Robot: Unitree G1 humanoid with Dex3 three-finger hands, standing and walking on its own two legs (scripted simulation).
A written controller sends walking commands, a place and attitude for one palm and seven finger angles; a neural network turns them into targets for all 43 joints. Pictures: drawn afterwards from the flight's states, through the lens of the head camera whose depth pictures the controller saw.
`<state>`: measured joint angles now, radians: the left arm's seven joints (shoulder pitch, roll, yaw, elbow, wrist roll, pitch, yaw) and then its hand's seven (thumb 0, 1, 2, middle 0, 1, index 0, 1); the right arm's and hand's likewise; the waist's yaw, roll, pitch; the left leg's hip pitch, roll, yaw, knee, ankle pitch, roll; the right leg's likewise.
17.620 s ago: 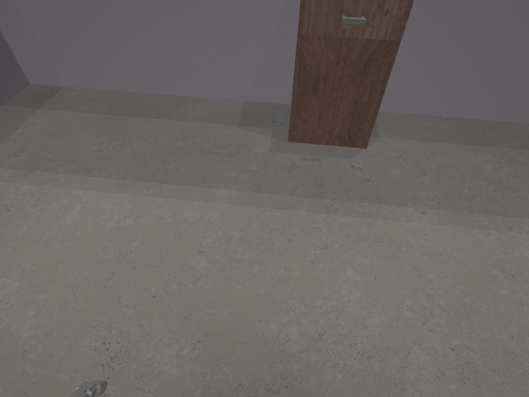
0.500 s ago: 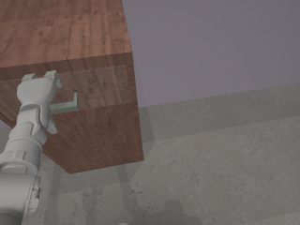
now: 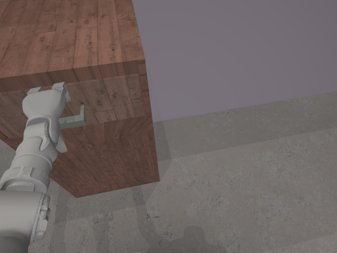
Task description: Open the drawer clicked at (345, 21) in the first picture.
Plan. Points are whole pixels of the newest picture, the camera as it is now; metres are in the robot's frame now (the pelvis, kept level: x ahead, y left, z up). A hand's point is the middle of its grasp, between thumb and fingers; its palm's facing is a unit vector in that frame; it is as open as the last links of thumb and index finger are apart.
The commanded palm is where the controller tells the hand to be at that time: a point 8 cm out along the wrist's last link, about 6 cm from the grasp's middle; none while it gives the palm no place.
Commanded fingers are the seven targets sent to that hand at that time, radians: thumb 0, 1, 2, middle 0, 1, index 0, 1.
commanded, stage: re-aim the fingers above the handle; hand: left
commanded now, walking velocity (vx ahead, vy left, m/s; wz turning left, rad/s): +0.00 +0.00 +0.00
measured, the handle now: (67, 116) +0.50 +0.29 +0.00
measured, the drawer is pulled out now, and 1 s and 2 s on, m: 0.00 0.00 0.00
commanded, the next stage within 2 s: lower the fingers behind the handle in 0.82 s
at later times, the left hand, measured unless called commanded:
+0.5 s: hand (55, 117) +0.45 +0.28 +0.06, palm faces -0.01 -0.02 -1.00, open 13.8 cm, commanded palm +0.42 +0.28 +0.12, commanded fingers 0.00 -0.50 0.30 -0.30 -1.20 -0.30 -1.20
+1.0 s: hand (46, 116) +0.44 +0.30 +0.07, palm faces +0.00 +0.02 -1.00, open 13.8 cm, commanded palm +0.42 +0.28 +0.11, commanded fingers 0.00 -0.50 0.30 -0.30 -1.20 -0.30 -1.20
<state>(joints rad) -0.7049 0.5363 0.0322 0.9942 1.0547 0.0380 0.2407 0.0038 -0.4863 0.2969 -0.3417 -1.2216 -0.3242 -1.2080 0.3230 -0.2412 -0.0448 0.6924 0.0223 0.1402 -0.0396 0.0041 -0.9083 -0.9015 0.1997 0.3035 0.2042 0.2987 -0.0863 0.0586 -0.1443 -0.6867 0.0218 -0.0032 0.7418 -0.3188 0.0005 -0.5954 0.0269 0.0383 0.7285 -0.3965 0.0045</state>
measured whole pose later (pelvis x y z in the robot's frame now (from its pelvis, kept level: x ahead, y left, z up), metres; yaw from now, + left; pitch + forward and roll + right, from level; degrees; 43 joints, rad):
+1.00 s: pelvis +0.00 +0.00 +0.00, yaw +1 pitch +15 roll -1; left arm -0.69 0.57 0.04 0.94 1.06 0.02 0.26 0.00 -0.49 0.30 -0.32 -1.20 -0.32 -1.20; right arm 0.30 -0.25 -0.06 0.69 0.02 0.13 -0.04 0.00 -0.91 -0.90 0.20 0.30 0.20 0.30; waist -0.07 0.06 -0.14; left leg -0.70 0.02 -0.02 0.76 -0.33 -0.01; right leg -0.59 0.03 0.02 0.74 -0.41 0.00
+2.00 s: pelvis -0.01 +0.00 -0.02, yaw +1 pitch +20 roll -2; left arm -0.74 0.55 -0.01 1.04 1.08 -0.02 0.36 0.00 -0.49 0.30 -0.32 -1.31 -0.32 -1.20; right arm 0.34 -0.25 -0.06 0.72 0.00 0.12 -0.03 0.00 -0.91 -0.90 0.20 0.30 0.20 0.30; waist -0.08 0.05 -0.18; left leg -0.90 0.02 -0.04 0.91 -0.36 0.00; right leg -0.78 0.03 0.00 0.88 -0.44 0.00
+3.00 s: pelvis -0.01 +0.01 -0.02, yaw +0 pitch +18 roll -2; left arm -0.69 0.55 0.03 0.94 1.05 -0.07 0.27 0.00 -0.49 0.30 -0.31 -1.23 -0.32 -1.20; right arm 0.37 -0.23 -0.05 0.71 0.01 0.11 -0.05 0.00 -0.91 -0.90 0.20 0.30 0.21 0.30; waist -0.09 0.05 -0.16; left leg -0.83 0.03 -0.03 0.87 -0.36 0.01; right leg -0.71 0.04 0.01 0.82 -0.42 0.01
